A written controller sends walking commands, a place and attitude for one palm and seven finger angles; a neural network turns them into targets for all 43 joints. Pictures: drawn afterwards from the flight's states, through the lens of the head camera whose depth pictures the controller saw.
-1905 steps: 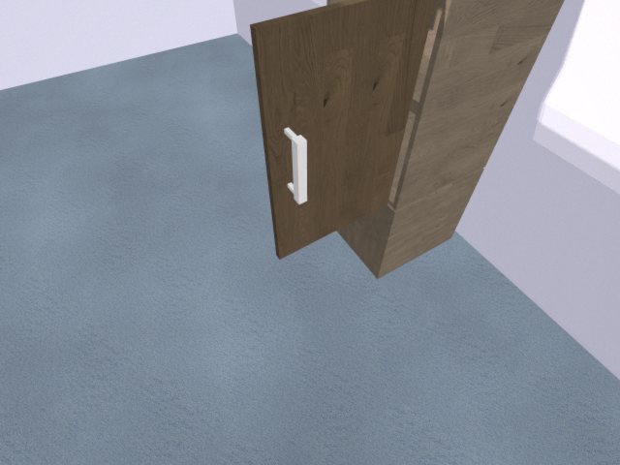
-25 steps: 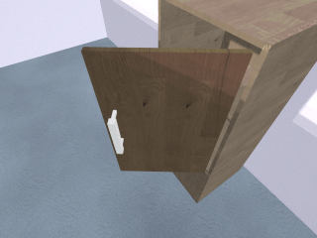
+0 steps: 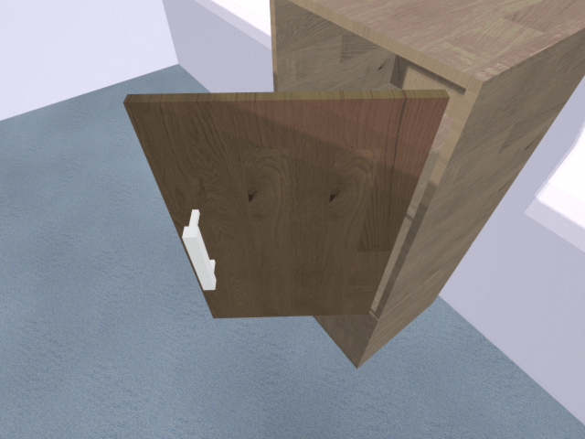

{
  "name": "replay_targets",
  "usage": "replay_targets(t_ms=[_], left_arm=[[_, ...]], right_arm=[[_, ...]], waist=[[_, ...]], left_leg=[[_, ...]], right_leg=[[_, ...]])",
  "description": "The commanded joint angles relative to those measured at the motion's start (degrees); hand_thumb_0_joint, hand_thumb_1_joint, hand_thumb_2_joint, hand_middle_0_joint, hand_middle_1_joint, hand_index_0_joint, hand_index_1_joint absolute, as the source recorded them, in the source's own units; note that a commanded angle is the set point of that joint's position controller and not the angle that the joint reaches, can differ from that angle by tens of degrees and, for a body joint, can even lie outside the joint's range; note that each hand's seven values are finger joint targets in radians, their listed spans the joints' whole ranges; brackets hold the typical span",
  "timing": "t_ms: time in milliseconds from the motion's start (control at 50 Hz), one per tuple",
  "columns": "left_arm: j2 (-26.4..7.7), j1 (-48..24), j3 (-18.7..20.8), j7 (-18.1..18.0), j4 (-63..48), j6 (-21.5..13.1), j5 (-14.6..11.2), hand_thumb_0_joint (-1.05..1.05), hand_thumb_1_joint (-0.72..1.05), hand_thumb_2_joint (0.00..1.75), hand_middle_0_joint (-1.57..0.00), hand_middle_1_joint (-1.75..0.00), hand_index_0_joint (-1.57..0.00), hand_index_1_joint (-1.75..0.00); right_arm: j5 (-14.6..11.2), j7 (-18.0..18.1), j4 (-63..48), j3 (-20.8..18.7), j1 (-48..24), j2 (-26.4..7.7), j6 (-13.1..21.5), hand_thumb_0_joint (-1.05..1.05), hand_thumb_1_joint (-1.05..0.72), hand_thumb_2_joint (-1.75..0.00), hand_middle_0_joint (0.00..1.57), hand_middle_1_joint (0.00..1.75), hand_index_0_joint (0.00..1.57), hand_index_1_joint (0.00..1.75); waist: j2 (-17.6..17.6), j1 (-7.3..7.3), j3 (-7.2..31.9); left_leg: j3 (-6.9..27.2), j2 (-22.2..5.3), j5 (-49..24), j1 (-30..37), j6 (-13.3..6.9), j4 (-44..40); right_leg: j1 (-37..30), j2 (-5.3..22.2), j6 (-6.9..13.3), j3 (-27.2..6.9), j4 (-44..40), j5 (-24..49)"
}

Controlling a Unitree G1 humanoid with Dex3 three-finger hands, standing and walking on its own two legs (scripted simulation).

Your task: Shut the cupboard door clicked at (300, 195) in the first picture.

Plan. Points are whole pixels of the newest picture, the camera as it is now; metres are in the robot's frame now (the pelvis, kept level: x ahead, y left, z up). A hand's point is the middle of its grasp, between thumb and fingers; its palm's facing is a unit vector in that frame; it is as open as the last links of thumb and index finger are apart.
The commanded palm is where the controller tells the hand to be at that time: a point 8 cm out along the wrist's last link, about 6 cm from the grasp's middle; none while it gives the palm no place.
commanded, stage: look again from close up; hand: left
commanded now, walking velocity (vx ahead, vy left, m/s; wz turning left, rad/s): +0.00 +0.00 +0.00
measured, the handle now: (202, 251) +0.40 +0.18 -0.02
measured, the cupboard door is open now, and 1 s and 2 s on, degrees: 54 54 54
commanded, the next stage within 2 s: shuffle to correct the standing spot in 0.34 s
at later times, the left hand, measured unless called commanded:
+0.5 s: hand out of the picture +0.00 +0.12 -0.17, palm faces +0.02 -0.99 -0.17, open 7.3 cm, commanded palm none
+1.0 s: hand out of the picture +0.02 +0.10 -0.17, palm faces +0.03 -0.97 -0.23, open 7.3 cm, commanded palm none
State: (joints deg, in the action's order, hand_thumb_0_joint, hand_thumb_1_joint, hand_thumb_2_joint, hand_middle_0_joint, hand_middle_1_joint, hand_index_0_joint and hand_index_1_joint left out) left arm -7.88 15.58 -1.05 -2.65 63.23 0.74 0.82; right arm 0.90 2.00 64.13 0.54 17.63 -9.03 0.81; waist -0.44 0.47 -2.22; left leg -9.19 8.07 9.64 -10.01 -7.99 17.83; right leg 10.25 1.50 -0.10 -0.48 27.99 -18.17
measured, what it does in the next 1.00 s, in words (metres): shifts its weight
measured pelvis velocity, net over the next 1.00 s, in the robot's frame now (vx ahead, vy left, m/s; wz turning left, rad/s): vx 0.00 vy -0.08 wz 0.02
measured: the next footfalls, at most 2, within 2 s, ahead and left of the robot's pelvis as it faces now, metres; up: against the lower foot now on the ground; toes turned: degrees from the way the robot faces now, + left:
none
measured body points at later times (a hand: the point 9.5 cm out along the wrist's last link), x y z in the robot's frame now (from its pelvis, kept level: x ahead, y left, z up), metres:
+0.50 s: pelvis +0.02 -0.03 +0.00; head +0.05 -0.04 +0.45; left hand +0.00 +0.17 -0.16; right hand +0.02 -0.25 -0.16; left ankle +0.01 +0.01 -0.74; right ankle -0.04 -0.13 -0.74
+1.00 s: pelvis +0.00 -0.08 +0.00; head +0.02 -0.08 +0.45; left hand +0.02 +0.16 -0.15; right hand +0.03 -0.30 -0.16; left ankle +0.01 +0.01 -0.74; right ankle -0.04 -0.13 -0.74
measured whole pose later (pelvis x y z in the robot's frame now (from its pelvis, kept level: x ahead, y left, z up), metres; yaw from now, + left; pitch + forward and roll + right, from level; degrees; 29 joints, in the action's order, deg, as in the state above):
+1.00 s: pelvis +0.00 -0.08 +0.00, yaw +1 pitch +0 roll +1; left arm -9.4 14.4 -0.9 -2.3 60.4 -0.3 0.7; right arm 1.1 1.2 62.6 -0.4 12.7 -9.4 -1.0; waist -0.1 -0.3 -2.4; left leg -6.1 2.1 13.5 -13.2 -1.4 26.7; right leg 8.7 -4.1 5.5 2.8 27.0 -18.1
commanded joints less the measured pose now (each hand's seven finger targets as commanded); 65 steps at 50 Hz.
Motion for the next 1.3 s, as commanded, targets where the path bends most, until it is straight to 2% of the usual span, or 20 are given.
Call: replay_targets(t_ms=[0, 60, 180, 280, 420, 480, 540, 620, 700, 740, 780, 820, 840, 880, 960, 1040, 1100, 1180, 1240, 1280], left_arm=[[-5.0, 4.72, 0.86, -0.52, -0.49, -0.58, -0.17, 0.0, 0.9, 0.9, -0.2, -0.3, -0.2, -0.3], [-4.63, 4.92, 0.75, -0.5, 0.0, -0.59, -0.25, 0.0, 0.9, 0.9, -0.2, -0.3, -0.2, -0.3], [-4.32, 4.87, 0.41, -0.5, 0.35, -1.16, -0.33, 0.0, 0.9, 0.9, -0.2, -0.3, -0.2, -0.3], [-4.07, 5.17, 0.26, -0.39, 0.52, -1.45, -0.32, 0.0, 0.9, 0.9, -0.2, -0.3, -0.2, -0.3], [-4.18, 5.68, -0.01, -0.49, 0.45, -2.0, -0.43, 0.0, 0.9, 0.9, -0.2, -0.3, -0.2, -0.3], [-4.8, 5.82, 0.34, -0.77, -0.5, -1.68, -0.42, 0.0, 0.9, 0.9, -0.2, -0.3, -0.2, -0.3], [-5.21, 5.85, 1.05, -0.99, -1.41, -1.01, -0.53, 0.0, 0.9, 0.9, -0.2, -0.3, -0.2, -0.3], [-5.78, 5.35, 1.85, -1.0, -3.1, -0.4, -0.35, 0.0, 0.9, 0.9, -0.2, -0.3, -0.2, -0.3], [-6.15, 4.43, 2.51, -0.84, -4.96, 0.09, -0.02, 0.0, 0.9, 0.9, -0.2, -0.3, -0.2, -0.3], [-6.33, 4.37, 2.55, -0.72, -5.8, 0.18, 0.06, 0.0, 0.9, 0.9, -0.2, -0.3, -0.2, -0.3], [-6.49, 4.27, 2.07, -0.7, -6.05, -0.6, 0.14, 0.0, 0.9, 0.9, -0.2, -0.3, -0.2, -0.3], [-7.95, 1.31, 1.55, -0.56, -6.3, -1.18, -0.13, 0.0, 0.9, 0.9, -0.2, -0.3, -0.2, -0.3], [-8.32, 0.28, 1.43, -0.46, -6.47, -1.37, -0.18, 0.0, 0.9, 0.9, -0.2, -0.3, -0.2, -0.3], [-8.94, 0.48, 1.49, -0.34, -6.01, -1.84, -0.11, 0.0, 0.9, 0.9, -0.2, -0.3, -0.2, -0.3], [-9.04, 1.47, 1.62, -0.05, -4.7, -2.13, -0.39, 0.0, 0.9, 0.9, -0.2, -0.3, -0.2, -0.3], [-9.49, 2.56, 2.01, -0.31, -4.25, -2.21, -0.48, 0.0, 0.9, 0.9, -0.2, -0.3, -0.2, -0.3], [-8.64, 3.25, 1.89, -0.6, -4.16, -1.94, -0.58, 0.0, 0.9, 0.9, -0.2, -0.3, -0.2, -0.3], [-7.4, 3.7, 1.68, -0.73, -4.09, -1.65, -0.5, 0.0, 0.9, 0.9, -0.2, -0.3, -0.2, -0.3], [-6.74, 4.3, 1.3, -0.71, -3.4, -1.9, -0.63, 0.0, 0.9, 0.9, -0.2, -0.3, -0.2, -0.3], [-6.26, 4.48, 1.12, -0.64, -3.15, -2.03, -0.45, 0.0, 0.9, 0.9, -0.2, -0.3, -0.2, -0.3]], right_arm=[[-0.27, 0.51, -1.06, -1.04, 3.24, -5.37, 1.03, 0.0, -0.9, -0.9, 0.2, 0.3, 0.2, 0.3], [-0.24, 0.57, -0.48, -1.06, 3.55, -5.15, 1.12, 0.0, -0.9, -0.9, 0.2, 0.3, 0.2, 0.3], [-0.29, 0.57, 0.32, -0.69, 3.61, -4.2, 1.39, 0.0, -0.9, -0.9, 0.2, 0.3, 0.2, 0.3], [-0.32, 0.53, 0.59, -0.39, 3.21, -3.79, 1.47, 0.0, -0.9, -0.9, 0.2, 0.3, 0.2, 0.3], [-0.41, 0.51, 1.14, -0.12, 2.45, -3.87, 1.66, 0.0, -0.9, -0.9, 0.2, 0.3, 0.2, 0.3], [-0.64, 0.77, 0.45, -0.39, 1.5, -3.59, 1.58, 0.0, -0.9, -0.9, 0.2, 0.3, 0.2, 0.3], [-0.54, 1.15, -0.28, -0.95, 1.37, -4.37, 1.23, 0.0, -0.9, -0.9, 0.2, 0.3, 0.2, 0.3], [-0.43, 1.28, -1.83, -2.02, -0.03, -5.71, 0.37, 0.0, -0.9, -0.9, 0.2, 0.3, 0.2, 0.3], [-0.15, 1.16, -3.83, -3.02, -1.96, -6.94, -0.7, 0.0, -0.9, -0.9, 0.2, 0.3, 0.2, 0.3], [-0.04, 0.85, -5.0, -3.24, -3.3, -6.89, -1.14, 0.0, -0.9, -0.9, 0.2, 0.3, 0.2, 0.3], [-0.11, 0.18, -5.36, -2.82, -4.0, -5.17, -1.21, 0.0, -0.9, -0.9, 0.2, 0.3, 0.2, 0.3], [-0.15, -0.41, -4.64, -2.33, -3.09, -3.42, -1.78, 0.0, -0.9, -0.9, 0.2, 0.3, 0.2, 0.3], [-0.06, -0.61, -4.1, -2.06, -2.73, -3.09, -1.82, 0.0, -0.9, -0.9, 0.2, 0.3, 0.2, 0.3], [-0.02, -0.85, -3.45, -1.77, -2.61, -3.16, -1.68, 0.0, -0.9, -0.9, 0.2, 0.3, 0.2, 0.3], [0.07, -0.9, -2.68, -1.2, -1.58, -3.9, -1.17, 0.0, -0.9, -0.9, 0.2, 0.3, 0.2, 0.3], [-0.21, -0.51, -2.77, -0.98, -0.72, -3.94, -0.88, 0.0, -0.9, -0.9, 0.2, 0.3, 0.2, 0.3], [-0.37, -0.07, -2.73, -0.97, -0.53, -4.04, -0.84, 0.0, -0.9, -0.9, 0.2, 0.3, 0.2, 0.3], [-0.37, 0.21, -2.64, -0.91, -0.37, -4.16, -0.49, 0.0, -0.9, -0.9, 0.2, 0.3, 0.2, 0.3], [-0.33, 0.25, -2.02, -0.74, 0.48, -4.35, 0.03, 0.0, -0.9, -0.9, 0.2, 0.3, 0.2, 0.3], [-0.45, 0.23, -1.61, -0.68, 0.41, -3.94, 0.34, 0.0, -0.9, -0.9, 0.2, 0.3, 0.2, 0.3]], waist=[[0.16, -0.32, -0.65], [-0.09, -0.2, -1.13], [0.71, -0.12, -0.75], [1.19, -0.06, -1.47], [1.56, -0.05, -0.84], [1.46, -0.34, -1.25], [-0.38, -0.36, 0.79], [-0.97, -0.48, 2.34], [-0.66, -0.68, 2.34], [0.5, -0.95, 2.6], [4.08, -0.96, 3.34], [6.9, 0.48, 0.93], [6.32, 0.62, -0.21], [5.24, 0.11, -2.54], [3.65, -0.59, -3.27], [2.39, -0.97, -1.64], [1.07, -1.23, -1.54], [0.78, -1.49, -0.91], [0.2, -1.18, 1.79], [1.3, -1.25, 0.68]], left_leg=[[18.16, -16.38, -2.56, 3.87, 7.94, -5.84], [18.03, -16.3, -2.4, 4.33, 8.01, -5.99], [15.61, -15.46, -8.1, 4.97, 6.04, -3.06], [14.88, -14.86, -7.65, 4.4, 5.11, -2.38], [13.57, -14.28, -11.85, 5.72, 4.87, -0.67], [13.82, -14.97, -19.01, 5.95, 4.7, 0.78], [14.0, -15.89, -26.51, 7.82, 4.69, 2.92], [15.21, -17.75, -29.6, 7.75, 3.4, 5.03], [16.24, -19.17, -25.42, 4.2, 2.33, 6.04], [15.83, -18.3, -17.34, 1.22, 2.77, 6.58], [11.92, -13.65, -2.52, -1.15, 5.03, 8.52], [8.74, -9.28, 6.95, -0.81, 7.55, 10.43], [9.09, -9.17, 6.95, -0.44, 7.79, 10.29], [8.71, -9.82, 5.6, -1.0, 7.73, 9.16], [8.83, -10.23, 3.63, -1.94, 7.83, 7.23], [8.75, -10.77, 0.75, -2.72, 7.89, 6.07], [9.46, -12.13, -3.62, -1.03, 7.49, 4.93], [11.67, -14.16, -9.4, 1.28, 6.2, 3.61], [12.35, -14.58, -11.17, 3.69, 5.73, 3.0], [12.61, -14.66, -10.47, 3.33, 5.3, 2.08]], right_leg=[[4.36, 3.24, 2.9, -3.96, -2.93, 3.59], [4.69, 3.34, 2.84, -3.97, -3.15, 3.89], [3.09, 4.06, 2.89, -4.66, -5.43, 6.62], [2.42, 4.31, 3.02, -5.2, -6.66, 7.6], [1.11, 4.79, 3.16, -5.77, -7.41, 11.68], [1.52, 4.75, 2.84, -5.84, -6.33, 15.29], [2.04, 4.53, 2.82, -5.57, -3.62, 16.22], [3.24, 4.06, 2.71, -4.74, -0.63, 15.56], [4.18, 3.67, 3.08, -5.1, 1.91, 14.99], [3.64, 4.24, 3.73, -6.57, 0.97, 14.47], [2.03, 7.86, 5.0, -11.34, -4.66, 13.61], [5.67, 12.48, 7.17, -16.07, -10.71, 8.35], [6.93, 12.41, 7.37, -16.11, -12.05, 5.64], [6.85, 11.35, 5.2, -14.91, -13.6, 3.89], [3.45, 10.48, 4.09, -13.61, -13.34, 6.45], [-1.39, 10.74, 3.37, -12.08, -9.95, 20.56], [-1.31, 9.49, 2.45, -10.0, -7.5, 25.33], [-0.21, 7.35, 2.5, -8.08, -6.18, 21.19], [-0.68, 6.69, 2.8, -7.38, -6.34, 18.68], [-0.43, 6.08, 2.61, -6.95, -7.25, 16.26]])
